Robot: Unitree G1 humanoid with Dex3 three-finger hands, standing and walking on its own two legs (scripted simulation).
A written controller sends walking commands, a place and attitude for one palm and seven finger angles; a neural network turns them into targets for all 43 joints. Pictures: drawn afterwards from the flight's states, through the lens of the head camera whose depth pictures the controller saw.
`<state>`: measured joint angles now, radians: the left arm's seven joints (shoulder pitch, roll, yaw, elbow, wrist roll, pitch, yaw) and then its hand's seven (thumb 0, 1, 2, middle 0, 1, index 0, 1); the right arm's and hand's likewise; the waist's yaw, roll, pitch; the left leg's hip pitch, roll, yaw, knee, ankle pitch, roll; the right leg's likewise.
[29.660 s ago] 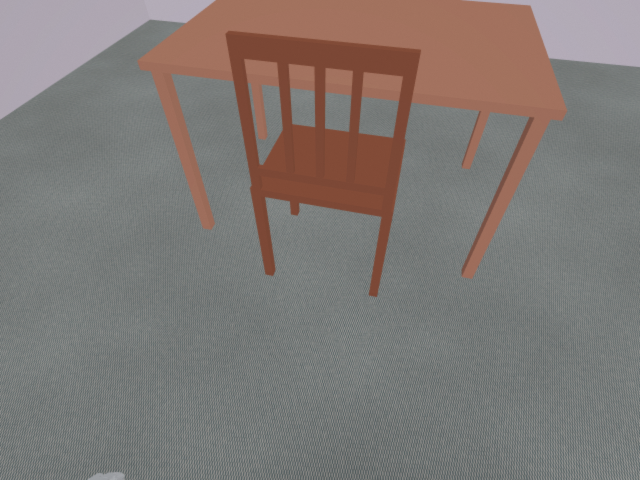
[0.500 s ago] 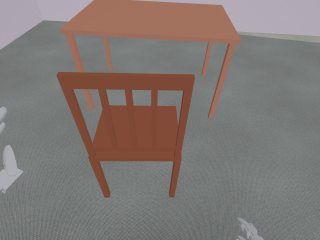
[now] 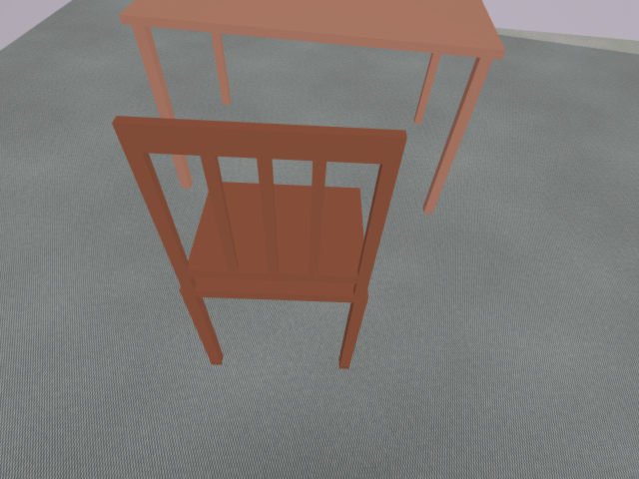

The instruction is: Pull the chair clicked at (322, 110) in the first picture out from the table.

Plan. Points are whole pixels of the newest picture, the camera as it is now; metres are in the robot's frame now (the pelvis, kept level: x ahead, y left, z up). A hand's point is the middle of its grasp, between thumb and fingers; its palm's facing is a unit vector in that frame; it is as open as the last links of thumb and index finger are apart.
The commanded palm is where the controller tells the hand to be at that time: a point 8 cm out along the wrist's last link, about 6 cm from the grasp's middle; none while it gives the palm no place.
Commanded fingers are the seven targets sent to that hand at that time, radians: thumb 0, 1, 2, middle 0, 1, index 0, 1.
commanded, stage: let the arm hang, fingers relaxed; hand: left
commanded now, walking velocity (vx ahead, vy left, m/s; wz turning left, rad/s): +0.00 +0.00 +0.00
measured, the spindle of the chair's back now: (269, 222) +0.56 +0.13 -0.08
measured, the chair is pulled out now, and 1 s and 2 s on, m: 0.61 0.61 0.61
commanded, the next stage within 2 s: look to check the result in 0.64 s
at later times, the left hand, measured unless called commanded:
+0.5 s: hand out of the picture -0.02 +0.14 -0.17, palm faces +0.03 -0.99 -0.15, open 7.4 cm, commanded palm none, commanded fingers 0.00 0.90 0.90 -0.20 -0.30 -0.20 -0.30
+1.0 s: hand out of the picture +0.00 +0.14 -0.17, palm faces +0.02 -0.98 -0.18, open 7.4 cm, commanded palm none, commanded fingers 0.00 0.90 0.90 -0.20 -0.30 -0.20 -0.30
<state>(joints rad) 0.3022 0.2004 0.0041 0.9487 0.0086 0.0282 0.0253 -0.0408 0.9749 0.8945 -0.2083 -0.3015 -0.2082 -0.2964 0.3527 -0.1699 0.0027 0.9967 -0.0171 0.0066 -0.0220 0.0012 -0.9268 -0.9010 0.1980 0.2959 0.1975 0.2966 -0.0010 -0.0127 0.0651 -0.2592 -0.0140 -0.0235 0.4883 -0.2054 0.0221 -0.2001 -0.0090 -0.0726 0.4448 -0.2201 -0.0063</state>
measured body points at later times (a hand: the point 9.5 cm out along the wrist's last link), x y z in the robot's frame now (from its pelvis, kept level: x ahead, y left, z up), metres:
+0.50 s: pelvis +0.00 -0.01 +0.00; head +0.01 -0.02 +0.45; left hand -0.02 +0.19 -0.16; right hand -0.02 -0.21 -0.17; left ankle +0.04 +0.10 -0.74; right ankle +0.01 -0.12 -0.74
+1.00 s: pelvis +0.01 -0.02 +0.00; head +0.02 -0.03 +0.45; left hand +0.00 +0.19 -0.16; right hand -0.03 -0.22 -0.16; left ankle +0.04 +0.10 -0.74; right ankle +0.01 -0.12 -0.74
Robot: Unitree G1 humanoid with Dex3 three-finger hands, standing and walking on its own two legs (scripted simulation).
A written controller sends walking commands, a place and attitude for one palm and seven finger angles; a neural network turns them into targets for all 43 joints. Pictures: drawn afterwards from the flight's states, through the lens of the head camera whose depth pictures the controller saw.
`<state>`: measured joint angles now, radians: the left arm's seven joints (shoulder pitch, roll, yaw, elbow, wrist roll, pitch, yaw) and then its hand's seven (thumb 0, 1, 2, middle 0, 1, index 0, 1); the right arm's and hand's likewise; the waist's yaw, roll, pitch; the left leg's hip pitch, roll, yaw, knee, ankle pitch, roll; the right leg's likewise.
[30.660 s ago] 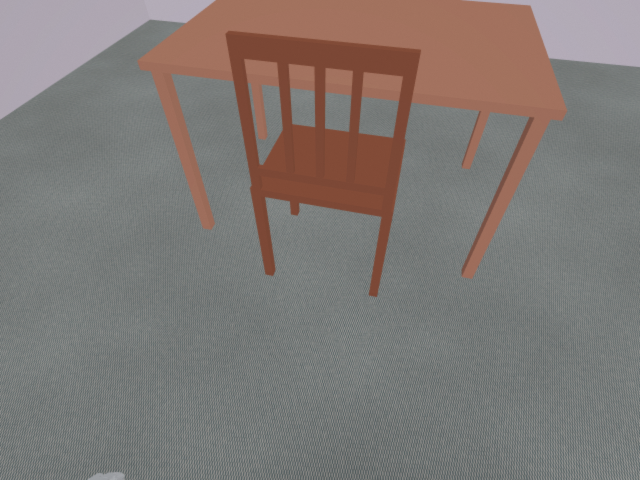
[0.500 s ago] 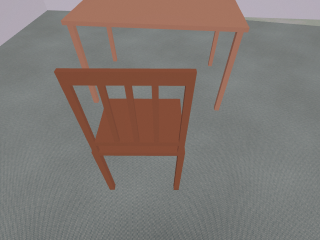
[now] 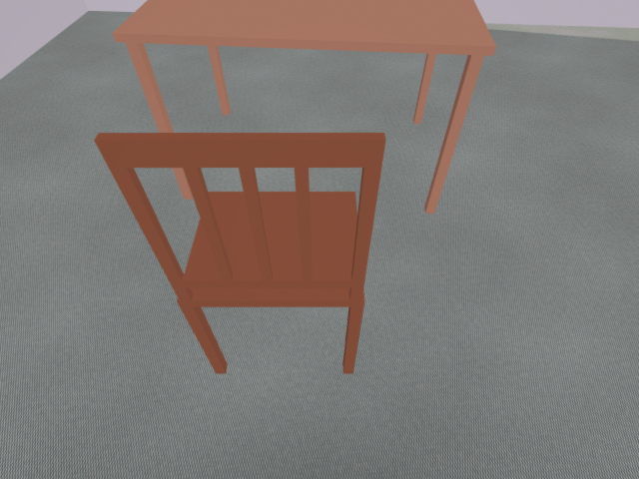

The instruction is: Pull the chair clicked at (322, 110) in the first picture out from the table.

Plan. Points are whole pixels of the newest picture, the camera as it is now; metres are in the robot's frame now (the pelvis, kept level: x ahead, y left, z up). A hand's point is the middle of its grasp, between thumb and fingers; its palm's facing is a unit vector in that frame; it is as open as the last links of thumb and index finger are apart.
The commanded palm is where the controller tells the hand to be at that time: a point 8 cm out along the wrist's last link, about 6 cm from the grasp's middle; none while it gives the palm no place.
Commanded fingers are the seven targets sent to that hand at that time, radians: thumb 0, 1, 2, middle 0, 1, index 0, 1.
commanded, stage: look to check the result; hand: left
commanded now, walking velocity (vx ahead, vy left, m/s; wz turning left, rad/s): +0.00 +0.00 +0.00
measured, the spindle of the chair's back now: (258, 230) +0.55 +0.16 -0.08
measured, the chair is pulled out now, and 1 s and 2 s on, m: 0.61 0.61 0.61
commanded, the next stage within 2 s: stand and wait in 0.42 s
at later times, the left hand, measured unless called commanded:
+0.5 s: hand out of the picture -0.02 +0.15 -0.17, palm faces +0.05 -0.99 -0.16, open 7.4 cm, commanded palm none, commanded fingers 0.00 0.90 0.90 -0.20 -0.30 -0.20 -0.30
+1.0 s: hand out of the picture -0.01 +0.16 -0.17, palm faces +0.04 -0.99 -0.16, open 7.4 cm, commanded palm none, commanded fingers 0.00 0.90 0.90 -0.20 -0.30 -0.20 -0.30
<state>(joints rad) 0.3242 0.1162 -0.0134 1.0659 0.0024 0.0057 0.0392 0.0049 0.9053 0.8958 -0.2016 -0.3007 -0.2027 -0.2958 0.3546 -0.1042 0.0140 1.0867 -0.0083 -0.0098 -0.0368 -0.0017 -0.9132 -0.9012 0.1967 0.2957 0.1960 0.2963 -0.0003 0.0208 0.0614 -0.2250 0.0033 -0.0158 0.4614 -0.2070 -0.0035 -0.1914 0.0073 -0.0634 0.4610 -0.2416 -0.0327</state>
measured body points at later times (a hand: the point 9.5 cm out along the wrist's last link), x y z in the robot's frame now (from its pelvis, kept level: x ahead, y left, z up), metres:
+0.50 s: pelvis +0.00 +0.00 +0.00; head +0.02 +0.00 +0.45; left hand -0.02 +0.21 -0.16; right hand -0.03 -0.20 -0.16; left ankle +0.03 +0.12 -0.74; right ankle +0.01 -0.10 -0.74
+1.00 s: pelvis +0.00 +0.00 +0.00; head +0.02 +0.00 +0.45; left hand -0.01 +0.21 -0.16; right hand -0.02 -0.20 -0.16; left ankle +0.03 +0.12 -0.74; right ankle +0.01 -0.10 -0.74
